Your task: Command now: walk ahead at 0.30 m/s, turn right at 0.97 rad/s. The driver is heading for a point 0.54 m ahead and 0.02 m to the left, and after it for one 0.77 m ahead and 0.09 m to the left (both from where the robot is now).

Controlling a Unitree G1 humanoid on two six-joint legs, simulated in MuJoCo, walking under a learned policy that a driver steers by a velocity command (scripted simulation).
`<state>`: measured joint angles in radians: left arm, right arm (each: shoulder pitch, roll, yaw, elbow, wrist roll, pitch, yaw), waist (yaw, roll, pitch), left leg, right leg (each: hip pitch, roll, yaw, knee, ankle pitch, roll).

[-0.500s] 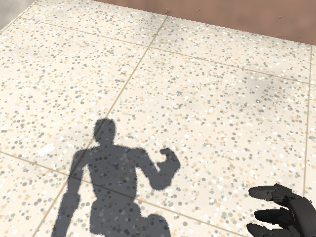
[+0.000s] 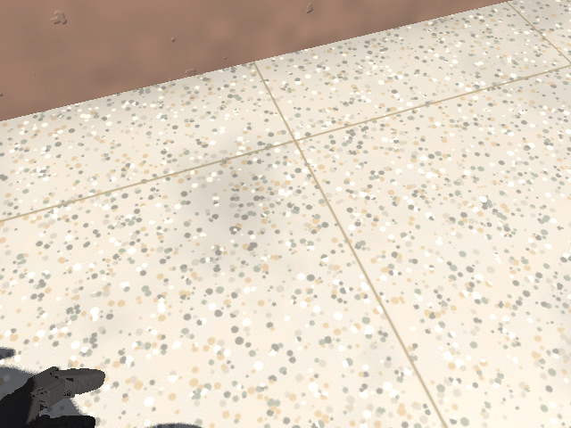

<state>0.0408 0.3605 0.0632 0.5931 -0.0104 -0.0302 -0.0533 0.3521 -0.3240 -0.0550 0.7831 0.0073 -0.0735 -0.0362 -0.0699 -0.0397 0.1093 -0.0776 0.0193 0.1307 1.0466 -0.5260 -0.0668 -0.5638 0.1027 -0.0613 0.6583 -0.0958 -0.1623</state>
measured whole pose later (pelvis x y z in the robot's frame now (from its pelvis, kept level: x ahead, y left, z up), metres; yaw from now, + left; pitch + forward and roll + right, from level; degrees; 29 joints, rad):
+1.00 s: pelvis +0.28 +0.07 +0.05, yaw -22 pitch +3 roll +1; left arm 0.52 0.26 0.05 0.86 0.02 -0.07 -0.01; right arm 0.15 -0.31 -0.07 0.65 -0.03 0.01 0.07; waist 0.09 0.03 -0.05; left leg -0.66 0.06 0.02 0.85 -0.10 -0.02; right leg 0.06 -0.01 0.04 0.19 -0.30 -0.02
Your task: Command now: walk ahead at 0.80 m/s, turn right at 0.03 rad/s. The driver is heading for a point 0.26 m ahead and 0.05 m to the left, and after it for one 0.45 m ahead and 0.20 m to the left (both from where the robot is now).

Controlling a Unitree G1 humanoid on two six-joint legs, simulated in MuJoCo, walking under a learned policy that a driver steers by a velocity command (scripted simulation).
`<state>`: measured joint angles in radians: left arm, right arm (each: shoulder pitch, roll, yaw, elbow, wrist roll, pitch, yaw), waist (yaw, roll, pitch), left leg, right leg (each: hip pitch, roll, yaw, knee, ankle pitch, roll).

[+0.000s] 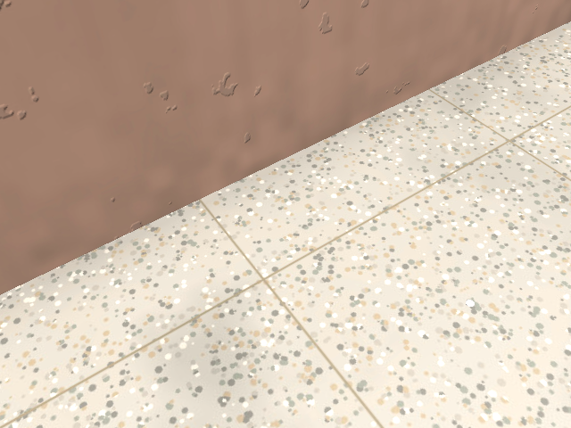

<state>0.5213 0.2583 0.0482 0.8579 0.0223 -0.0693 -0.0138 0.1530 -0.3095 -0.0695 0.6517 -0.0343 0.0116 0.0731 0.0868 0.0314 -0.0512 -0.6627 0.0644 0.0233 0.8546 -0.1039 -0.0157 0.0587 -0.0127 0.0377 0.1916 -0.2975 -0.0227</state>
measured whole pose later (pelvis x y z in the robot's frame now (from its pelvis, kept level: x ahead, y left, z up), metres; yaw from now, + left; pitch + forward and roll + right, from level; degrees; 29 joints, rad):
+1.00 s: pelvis +0.32 +0.09 -0.01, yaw +30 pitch -1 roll +0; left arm 0.18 0.25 0.02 0.74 0.00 0.01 0.01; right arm 0.20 -0.27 -0.04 0.72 0.00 0.05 -0.02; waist 0.02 0.00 0.07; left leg -0.22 -0.01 -0.06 0.53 -0.29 -0.02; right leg -0.33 0.04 0.05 0.50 -0.15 -0.01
